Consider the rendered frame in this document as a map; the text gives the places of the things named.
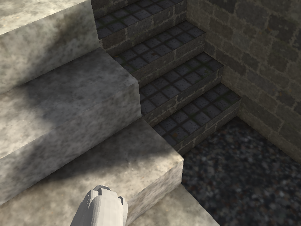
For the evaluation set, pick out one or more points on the robot left shin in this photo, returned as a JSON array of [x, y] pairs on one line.
[[79, 217]]

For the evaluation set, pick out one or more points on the robot left thigh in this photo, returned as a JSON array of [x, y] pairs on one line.
[[106, 209]]

